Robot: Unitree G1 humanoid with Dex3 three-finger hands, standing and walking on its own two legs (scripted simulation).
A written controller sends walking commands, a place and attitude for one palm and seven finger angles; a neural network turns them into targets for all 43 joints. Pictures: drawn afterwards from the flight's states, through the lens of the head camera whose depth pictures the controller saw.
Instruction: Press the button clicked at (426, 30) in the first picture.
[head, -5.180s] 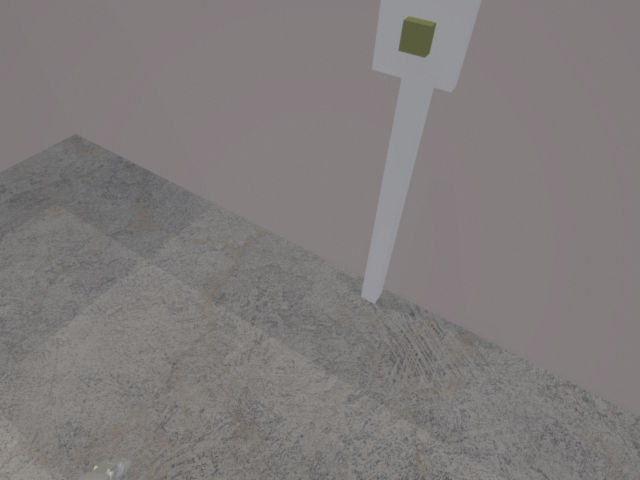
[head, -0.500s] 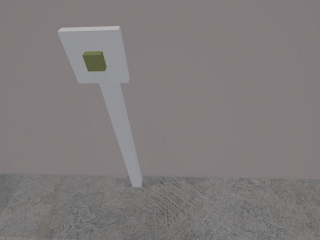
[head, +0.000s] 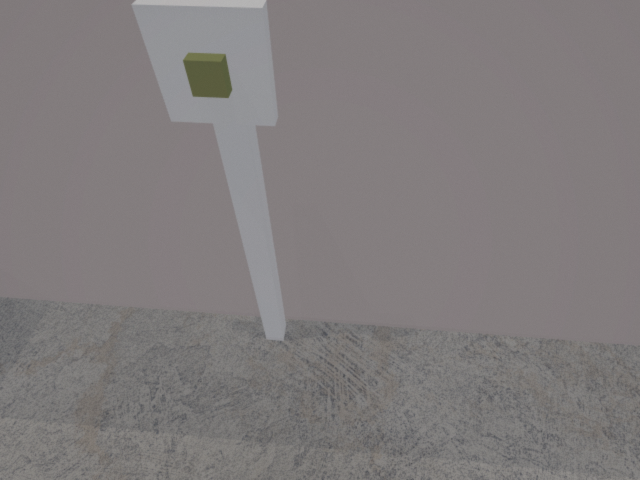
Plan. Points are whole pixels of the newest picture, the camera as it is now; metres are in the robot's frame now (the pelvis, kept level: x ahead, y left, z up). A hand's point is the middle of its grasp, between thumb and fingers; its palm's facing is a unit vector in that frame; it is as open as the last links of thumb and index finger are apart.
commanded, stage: look again from close up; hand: left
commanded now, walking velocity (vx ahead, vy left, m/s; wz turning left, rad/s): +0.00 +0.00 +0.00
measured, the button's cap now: (209, 74) +0.62 +0.20 +0.20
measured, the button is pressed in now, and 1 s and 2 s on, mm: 0 0 0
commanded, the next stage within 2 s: shuffle to correct the standing spot in 0.36 s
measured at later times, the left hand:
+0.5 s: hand out of the picture +0.02 +0.20 -0.17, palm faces +0.01 -0.98 -0.20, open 7.3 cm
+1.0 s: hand out of the picture +0.07 +0.20 -0.18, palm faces +0.04 -0.99 -0.15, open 7.4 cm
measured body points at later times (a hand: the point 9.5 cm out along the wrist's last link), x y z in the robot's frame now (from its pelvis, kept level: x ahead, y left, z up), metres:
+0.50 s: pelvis +0.01 +0.02 +0.00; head +0.02 +0.02 +0.45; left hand +0.02 +0.25 -0.15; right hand +0.00 -0.19 -0.16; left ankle -0.01 +0.12 -0.73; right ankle -0.03 -0.10 -0.73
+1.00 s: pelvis +0.11 +0.03 +0.00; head +0.14 +0.05 +0.45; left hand +0.07 +0.25 -0.17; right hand +0.11 -0.19 -0.15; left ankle +0.04 +0.11 -0.73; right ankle +0.03 -0.09 -0.64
